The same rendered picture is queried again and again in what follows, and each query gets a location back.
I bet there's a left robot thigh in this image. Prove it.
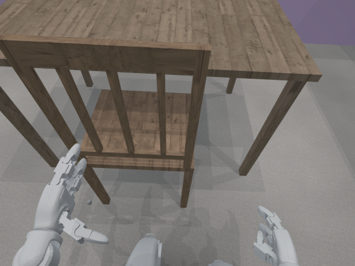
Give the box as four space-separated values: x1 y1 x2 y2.
125 238 163 266

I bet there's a left robot shin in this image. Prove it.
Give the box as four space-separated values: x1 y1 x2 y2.
145 234 156 239

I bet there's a left robot hand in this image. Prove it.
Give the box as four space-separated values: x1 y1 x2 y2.
34 144 109 244

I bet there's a table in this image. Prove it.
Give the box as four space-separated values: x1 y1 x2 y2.
0 0 322 176

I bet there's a robot left forearm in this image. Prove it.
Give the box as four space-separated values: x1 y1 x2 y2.
12 229 63 266

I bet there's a chair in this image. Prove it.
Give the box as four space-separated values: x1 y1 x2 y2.
0 34 211 208

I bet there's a right robot hand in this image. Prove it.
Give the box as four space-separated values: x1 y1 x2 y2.
253 206 299 266

